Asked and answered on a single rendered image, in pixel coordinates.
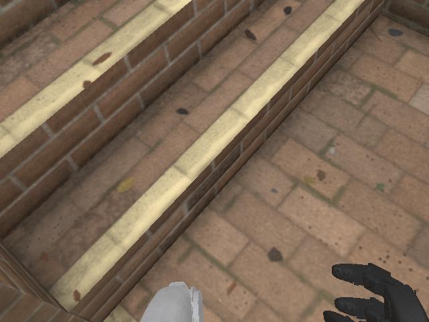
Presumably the left robot shin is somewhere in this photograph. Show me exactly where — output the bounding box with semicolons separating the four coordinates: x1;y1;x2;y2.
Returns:
169;282;188;289

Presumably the left robot thigh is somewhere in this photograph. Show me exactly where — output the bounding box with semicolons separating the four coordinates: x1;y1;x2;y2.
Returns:
140;285;204;322

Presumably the robot right hand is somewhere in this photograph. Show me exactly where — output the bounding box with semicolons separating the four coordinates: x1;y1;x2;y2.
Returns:
323;263;429;322

